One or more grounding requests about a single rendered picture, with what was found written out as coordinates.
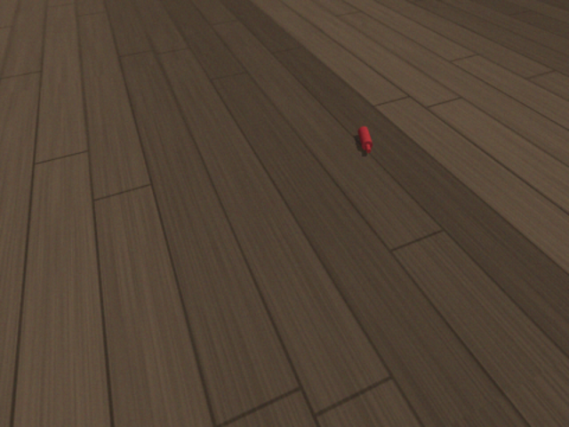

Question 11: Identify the bottle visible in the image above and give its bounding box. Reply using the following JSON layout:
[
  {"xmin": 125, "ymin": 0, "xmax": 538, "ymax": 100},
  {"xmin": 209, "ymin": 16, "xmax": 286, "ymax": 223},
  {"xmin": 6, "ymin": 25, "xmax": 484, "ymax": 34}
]
[{"xmin": 358, "ymin": 126, "xmax": 373, "ymax": 153}]

